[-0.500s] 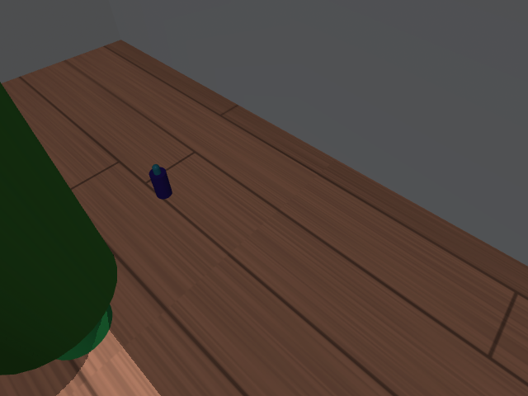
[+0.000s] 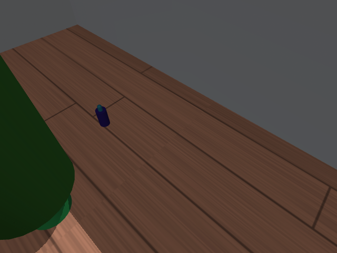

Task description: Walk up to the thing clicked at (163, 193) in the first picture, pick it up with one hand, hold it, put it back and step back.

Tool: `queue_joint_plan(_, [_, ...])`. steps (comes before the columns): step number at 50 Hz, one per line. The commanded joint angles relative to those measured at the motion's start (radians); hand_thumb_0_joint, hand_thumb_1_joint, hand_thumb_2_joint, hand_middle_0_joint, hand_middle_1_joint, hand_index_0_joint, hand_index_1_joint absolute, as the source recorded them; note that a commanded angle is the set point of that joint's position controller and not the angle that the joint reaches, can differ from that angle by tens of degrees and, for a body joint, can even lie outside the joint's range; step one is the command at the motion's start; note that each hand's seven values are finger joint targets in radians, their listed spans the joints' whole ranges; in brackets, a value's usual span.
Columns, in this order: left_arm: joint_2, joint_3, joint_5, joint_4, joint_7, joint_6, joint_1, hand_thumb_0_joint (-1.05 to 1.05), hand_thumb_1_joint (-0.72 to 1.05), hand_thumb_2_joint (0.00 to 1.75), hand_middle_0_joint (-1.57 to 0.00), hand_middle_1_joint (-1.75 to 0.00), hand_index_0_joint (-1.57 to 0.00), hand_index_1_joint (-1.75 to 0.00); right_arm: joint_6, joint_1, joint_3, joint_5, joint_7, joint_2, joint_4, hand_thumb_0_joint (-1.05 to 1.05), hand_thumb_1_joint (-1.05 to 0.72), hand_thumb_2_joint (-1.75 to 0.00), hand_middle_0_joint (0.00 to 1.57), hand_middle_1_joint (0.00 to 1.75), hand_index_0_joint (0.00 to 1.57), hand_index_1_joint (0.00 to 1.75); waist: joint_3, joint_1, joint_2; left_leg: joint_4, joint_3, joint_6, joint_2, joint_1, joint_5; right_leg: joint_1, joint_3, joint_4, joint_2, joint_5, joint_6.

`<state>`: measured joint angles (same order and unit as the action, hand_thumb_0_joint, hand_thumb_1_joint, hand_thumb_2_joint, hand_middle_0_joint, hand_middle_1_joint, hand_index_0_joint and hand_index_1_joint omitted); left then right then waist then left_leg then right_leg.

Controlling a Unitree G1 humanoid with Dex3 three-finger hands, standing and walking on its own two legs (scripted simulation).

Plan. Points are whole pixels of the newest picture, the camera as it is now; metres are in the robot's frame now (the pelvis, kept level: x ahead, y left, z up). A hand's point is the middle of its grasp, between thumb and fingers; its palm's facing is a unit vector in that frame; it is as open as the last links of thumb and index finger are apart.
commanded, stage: stand
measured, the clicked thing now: (102, 114) +1.16 +0.49 -0.68
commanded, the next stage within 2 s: walk up in 0.62 s
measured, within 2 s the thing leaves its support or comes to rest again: neither
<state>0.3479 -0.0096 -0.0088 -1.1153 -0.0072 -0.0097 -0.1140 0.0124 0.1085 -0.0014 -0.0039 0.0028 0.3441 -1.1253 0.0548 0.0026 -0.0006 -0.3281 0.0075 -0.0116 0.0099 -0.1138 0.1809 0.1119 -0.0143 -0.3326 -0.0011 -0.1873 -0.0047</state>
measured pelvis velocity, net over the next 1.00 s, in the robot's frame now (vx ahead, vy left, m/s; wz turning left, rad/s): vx -0.02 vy -0.04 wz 0.34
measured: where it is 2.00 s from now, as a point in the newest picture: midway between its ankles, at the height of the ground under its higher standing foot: outside the picture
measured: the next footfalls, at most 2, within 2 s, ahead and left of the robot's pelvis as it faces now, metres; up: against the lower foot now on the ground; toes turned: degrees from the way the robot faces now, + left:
left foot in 1.10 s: +0.01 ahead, +0.10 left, +0.00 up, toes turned +28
right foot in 1.42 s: +0.12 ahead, -0.14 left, +0.00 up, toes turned +46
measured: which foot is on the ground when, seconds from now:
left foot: down 0.00-0.82, up 0.84-1.00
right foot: down 0.00-1.00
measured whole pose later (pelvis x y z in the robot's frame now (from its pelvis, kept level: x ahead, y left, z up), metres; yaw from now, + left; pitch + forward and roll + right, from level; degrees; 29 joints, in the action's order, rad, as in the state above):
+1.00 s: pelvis -0.02 -0.04 -0.01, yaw +19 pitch -2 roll +1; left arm 0.38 0.06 -0.04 -0.84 -0.04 0.05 -0.11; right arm -0.04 0.20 0.06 -0.02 0.03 0.39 -0.86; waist 0.14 0.00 -0.03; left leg -0.85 -0.01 0.02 0.01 -0.43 0.36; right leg 0.16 -0.16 -0.48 -0.04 -0.29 -0.04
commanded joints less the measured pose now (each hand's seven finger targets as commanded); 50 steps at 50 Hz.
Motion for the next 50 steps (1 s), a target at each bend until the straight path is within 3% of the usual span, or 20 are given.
queue_joint_plan(1, [0.212, 0.044, -0.001, 0.057, 0.017, -0.027, 0.035, 0.00, 0.90, 0.90, -0.20, -0.30, -0.20, -0.30, 0.020, -0.032, 0.038, -0.002, -0.012, 0.211, 0.060, 0.00, -0.90, -0.90, 0.20, 0.30, 0.20, 0.30, -0.086, -0.001, -0.003, 0.043, 0.081, 0.032, 0.120, 0.025, -0.134, -0.009, 0.099, 0.055, -0.131, 0.138, -0.023])
queue_joint_plan(9, [0.211, 0.044, 0.003, 0.057, 0.017, -0.027, 0.036, 0.00, 0.90, 0.90, -0.20, -0.30, -0.20, -0.30, 0.019, -0.035, 0.038, -0.003, -0.010, 0.208, 0.057, 0.00, -0.90, -0.90, 0.20, 0.30, 0.20, 0.30, -0.068, -0.003, 0.010, 0.050, 0.082, 0.026, 0.116, 0.007, -0.126, -0.005, 0.097, 0.062, -0.126, 0.119, -0.022])
queue_joint_plan(16, [0.214, 0.044, -0.001, 0.059, 0.019, -0.028, 0.034, 0.00, 0.90, 0.90, -0.20, -0.30, -0.20, -0.30, 0.019, -0.036, 0.038, -0.002, -0.012, 0.205, 0.059, 0.00, -0.90, -0.90, 0.20, 0.30, 0.20, 0.30, -0.101, 0.000, -0.001, 0.037, 0.077, 0.030, 0.123, 0.036, -0.184, -0.026, 0.093, 0.051, -0.132, 0.196, -0.024])
queue_joint_plan(30, [0.215, 0.046, 0.001, 0.054, 0.017, -0.024, 0.036, 0.00, 0.90, 0.90, -0.20, -0.30, -0.20, -0.30, 0.019, -0.034, 0.038, -0.002, -0.012, 0.209, 0.060, 0.00, -0.90, -0.90, 0.20, 0.30, 0.20, 0.30, -0.093, -0.003, 0.006, 0.050, 0.080, 0.029, 0.122, 0.030, -0.173, -0.036, 0.094, 0.053, -0.132, 0.169, -0.026])
queue_joint_plan(31, [0.267, 0.108, 0.014, 0.113, 0.005, 0.001, 0.086, 0.00, 0.90, 0.90, -0.20, -0.30, -0.20, -0.30, 0.005, 0.045, 0.071, -0.006, -0.009, 0.272, 0.102, 0.00, -0.90, -0.90, 0.20, 0.30, 0.20, 0.30, -0.005, -0.016, -0.007, -0.017, 0.207, 0.081, 0.111, -0.194, -0.396, -0.088, -0.017, -0.124, -0.049, 0.142, -0.009])
queue_joint_plan(32, [0.256, 0.112, 0.013, 0.135, 0.007, 0.015, 0.074, 0.00, 0.90, 0.90, -0.20, -0.30, -0.20, -0.30, 0.001, 0.059, 0.082, -0.008, -0.013, 0.285, 0.115, 0.00, -0.90, -0.90, 0.20, 0.30, 0.20, 0.30, 0.007, -0.010, 0.013, -0.012, 0.257, 0.107, 0.141, -0.224, -0.413, -0.065, -0.004, -0.169, -0.031, 0.092, -0.012])
queue_joint_plan(34, [0.209, 0.112, 0.011, 0.177, 0.006, 0.028, 0.020, 0.00, 0.90, 0.90, -0.20, -0.30, -0.20, -0.30, 0.002, 0.060, 0.105, -0.014, -0.014, 0.314, 0.162, 0.00, -0.90, -0.90, 0.20, 0.30, 0.20, 0.30, -0.085, -0.014, 0.109, -0.036, 0.373, 0.180, 0.207, -0.108, -0.502, 0.027, -0.002, -0.273, -0.004, 0.033, -0.008])
queue_joint_plan(36, [0.188, 0.117, 0.004, 0.223, -0.001, 0.036, 0.003, 0.00, 0.90, 0.90, -0.20, -0.30, -0.20, -0.30, -0.004, 0.041, 0.120, -0.019, -0.019, 0.317, 0.205, 0.00, -0.90, -0.90, 0.20, 0.30, 0.20, 0.30, -0.151, -0.034, 0.182, -0.047, 0.444, 0.203, 0.234, -0.055, -0.499, 0.068, 0.042, -0.288, 0.015, -0.190, -0.026])
queue_joint_plan(37, [0.185, 0.117, -0.001, 0.240, -0.004, 0.037, 0.001, 0.00, 0.90, 0.90, -0.20, -0.30, -0.20, -0.30, -0.011, 0.019, 0.121, -0.024, -0.021, 0.305, 0.227, 0.00, -0.90, -0.90, 0.20, 0.30, 0.20, 0.30, -0.154, -0.047, 0.173, -0.061, 0.433, 0.192, 0.210, -0.069, -0.453, 0.070, 0.049, -0.263, 0.015, -0.234, -0.035])
queue_joint_plan(38, [0.194, 0.122, -0.006, 0.251, -0.006, 0.040, -0.019, 0.00, 0.90, 0.90, -0.20, -0.30, -0.20, -0.30, -0.016, 0.003, 0.121, -0.022, -0.024, 0.292, 0.251, 0.00, -0.90, -0.90, 0.20, 0.30, 0.20, 0.30, -0.154, -0.065, 0.142, -0.100, 0.389, 0.161, 0.164, -0.107, -0.385, 0.026, 0.061, -0.176, -0.002, -0.177, -0.049])
queue_joint_plan(39, [0.227, 0.134, -0.013, 0.252, -0.005, 0.039, -0.060, 0.00, 0.90, 0.90, -0.20, -0.30, -0.20, -0.30, -0.018, -0.026, 0.112, -0.021, -0.026, 0.261, 0.283, 0.00, -0.90, -0.90, 0.20, 0.30, 0.20, 0.30, -0.164, -0.097, 0.052, -0.191, 0.304, 0.118, 0.079, -0.236, -0.288, -0.101, 0.126, -0.078, -0.079, -0.044, -0.072])
queue_joint_plan(40, [0.295, 0.150, -0.026, 0.254, -0.001, 0.037, -0.109, 0.00, 0.90, 0.90, -0.20, -0.30, -0.20, -0.30, -0.018, -0.057, 0.092, -0.012, -0.028, 0.186, 0.321, 0.00, -0.90, -0.90, 0.20, 0.30, 0.20, 0.30, -0.159, -0.134, -0.134, -0.379, 0.131, 0.046, -0.070, -0.430, -0.030, -0.229, 0.269, 0.006, -0.274, 0.133, -0.139])
queue_joint_plan(41, [0.314, 0.153, -0.032, 0.296, -0.008, 0.042, -0.027, 0.00, 0.90, 0.90, -0.20, -0.30, -0.20, -0.30, -0.024, -0.001, 0.082, -0.021, -0.038, 0.154, 0.321, 0.00, -0.90, -0.90, 0.20, 0.30, 0.20, 0.30, -0.138, -0.091, -0.277, -0.524, 0.026, 0.038, -0.074, -0.464, 0.346, -0.128, 0.334, 0.057, -0.434, 0.201, -0.224])
queue_joint_plan(42, [0.305, 0.155, -0.038, 0.340, -0.016, 0.041, 0.041, 0.00, 0.90, 0.90, -0.20, -0.30, -0.20, -0.30, -0.030, 0.032, 0.099, -0.033, -0.040, 0.199, 0.326, 0.00, -0.90, -0.90, 0.20, 0.30, 0.20, 0.30, -0.106, -0.058, -0.246, -0.645, 0.024, 0.037, -0.008, -0.426, 0.394, -0.019, 0.352, 0.054, -0.493, 0.227, -0.283])
queue_joint_plan(43, [0.246, 0.136, -0.033, 0.362, -0.017, 0.037, 0.073, 0.00, 0.90, 0.90, -0.20, -0.30, -0.20, -0.30, -0.034, 0.057, 0.101, -0.027, -0.025, 0.208, 0.319, 0.00, -0.90, -0.90, 0.20, 0.30, 0.20, 0.30, -0.068, -0.036, -0.157, -0.680, 0.045, 0.035, 0.005, -0.393, 0.357, 0.008, 0.271, 0.046, -0.422, 0.263, -0.274])
queue_joint_plan(44, [0.211, 0.122, -0.030, 0.366, -0.016, 0.032, 0.099, 0.00, 0.90, 0.90, -0.20, -0.30, -0.20, -0.30, -0.039, 0.084, 0.107, -0.027, -0.007, 0.199, 0.314, 0.00, -0.90, -0.90, 0.20, 0.30, 0.20, 0.30, -0.048, -0.009, -0.128, -0.688, 0.040, 0.036, 0.007, -0.396, 0.289, -0.001, 0.161, 0.015, -0.327, 0.282, -0.227])
queue_joint_plan(45, [0.215, 0.125, -0.036, 0.369, -0.015, 0.029, 0.111, 0.00, 0.90, 0.90, -0.20, -0.30, -0.20, -0.30, -0.040, 0.104, 0.108, -0.025, 0.008, 0.199, 0.321, 0.00, -0.90, -0.90, 0.20, 0.30, 0.20, 0.30, -0.041, 0.005, -0.158, -0.654, 0.026, 0.036, 0.017, -0.409, 0.226, -0.021, 0.092, 0.004, -0.276, 0.255, -0.191])
queue_joint_plan(46, [0.234, 0.133, -0.042, 0.378, -0.016, 0.023, 0.118, 0.00, 0.90, 0.90, -0.20, -0.30, -0.20, -0.30, -0.040, 0.128, 0.106, -0.016, 0.020, 0.209, 0.328, 0.00, -0.90, -0.90, 0.20, 0.30, 0.20, 0.30, -0.054, 0.009, -0.178, -0.611, 0.011, 0.030, 0.034, -0.405, 0.178, -0.054, 0.065, 0.001, -0.277, 0.250, -0.182])
queue_joint_plan(48, [0.243, 0.136, -0.037, 0.398, -0.026, 0.022, 0.079, 0.00, 0.90, 0.90, -0.20, -0.30, -0.20, -0.30, -0.036, 0.130, 0.103, -0.014, 0.036, 0.208, 0.336, 0.00, -0.90, -0.90, 0.20, 0.30, 0.20, 0.30, -0.072, -0.014, -0.154, -0.478, -0.017, 0.028, 0.040, -0.362, 0.160, -0.108, 0.008, -0.048, -0.272, 0.276, -0.172])
queue_joint_plan(50, [0.262, 0.142, -0.033, 0.409, -0.034, 0.030, 0.051, 0.00, 0.90, 0.90, -0.20, -0.30, -0.20, -0.30, -0.034, 0.128, 0.103, -0.014, 0.039, 0.195, 0.348, 0.00, -0.90, -0.90, 0.20, 0.30, 0.20, 0.30, -0.072, -0.033, -0.158, -0.368, -0.054, 0.026, 0.027, -0.274, 0.153, -0.069, -0.044, -0.096, -0.277, 0.235, -0.162])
